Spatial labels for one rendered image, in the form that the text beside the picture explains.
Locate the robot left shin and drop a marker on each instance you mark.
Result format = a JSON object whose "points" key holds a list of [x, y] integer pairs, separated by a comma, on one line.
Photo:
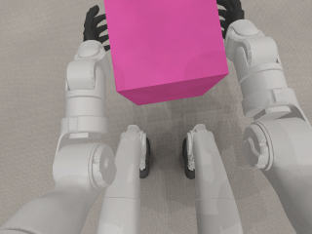
{"points": [[142, 163]]}

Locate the robot left upper arm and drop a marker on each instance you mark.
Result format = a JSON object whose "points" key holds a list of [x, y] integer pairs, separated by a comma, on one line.
{"points": [[80, 172]]}

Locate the robot right foot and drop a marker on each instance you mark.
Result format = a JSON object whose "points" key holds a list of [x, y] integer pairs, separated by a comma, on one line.
{"points": [[189, 173]]}

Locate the right robot forearm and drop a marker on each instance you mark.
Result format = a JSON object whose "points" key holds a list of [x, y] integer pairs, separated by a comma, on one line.
{"points": [[260, 74]]}

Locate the robot right upper arm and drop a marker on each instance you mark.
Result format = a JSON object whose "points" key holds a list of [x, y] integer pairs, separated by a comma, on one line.
{"points": [[282, 150]]}

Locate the carton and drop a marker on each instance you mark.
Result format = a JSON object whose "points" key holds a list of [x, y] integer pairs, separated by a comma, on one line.
{"points": [[164, 50]]}

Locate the left robot hand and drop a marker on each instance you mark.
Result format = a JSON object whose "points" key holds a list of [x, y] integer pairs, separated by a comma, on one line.
{"points": [[91, 31]]}

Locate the right robot hand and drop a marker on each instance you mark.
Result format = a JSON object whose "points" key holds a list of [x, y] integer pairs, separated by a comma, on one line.
{"points": [[232, 13]]}

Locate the left robot forearm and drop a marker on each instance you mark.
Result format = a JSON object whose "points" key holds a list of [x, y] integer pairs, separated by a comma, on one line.
{"points": [[85, 96]]}

